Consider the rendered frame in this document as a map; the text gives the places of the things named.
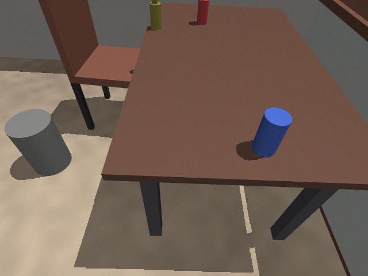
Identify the table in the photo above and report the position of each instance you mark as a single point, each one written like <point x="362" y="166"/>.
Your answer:
<point x="197" y="96"/>

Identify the chair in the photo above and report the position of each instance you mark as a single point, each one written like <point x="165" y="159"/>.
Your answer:
<point x="85" y="61"/>

